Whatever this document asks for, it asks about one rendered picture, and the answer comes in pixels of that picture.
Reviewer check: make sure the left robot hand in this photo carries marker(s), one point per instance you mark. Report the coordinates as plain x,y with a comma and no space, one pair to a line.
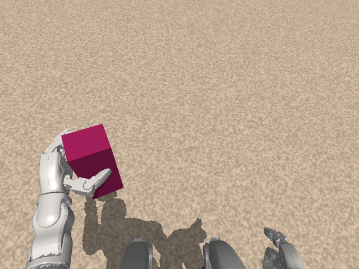
55,174

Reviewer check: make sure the carton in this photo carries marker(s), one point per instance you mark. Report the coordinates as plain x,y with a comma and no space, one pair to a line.
88,152

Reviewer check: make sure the left robot arm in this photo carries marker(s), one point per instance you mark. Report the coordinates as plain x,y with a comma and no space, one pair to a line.
52,224

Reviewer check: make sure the right robot hand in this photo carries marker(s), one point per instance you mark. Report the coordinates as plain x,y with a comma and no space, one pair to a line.
286,258

